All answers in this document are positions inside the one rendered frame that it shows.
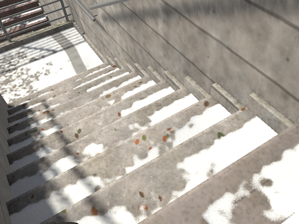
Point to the stairs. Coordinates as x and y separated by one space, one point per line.
21 17
111 147

